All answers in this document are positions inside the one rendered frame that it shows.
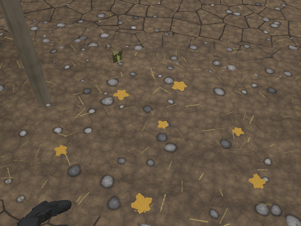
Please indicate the robot left hand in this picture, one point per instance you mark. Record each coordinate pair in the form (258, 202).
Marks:
(44, 211)

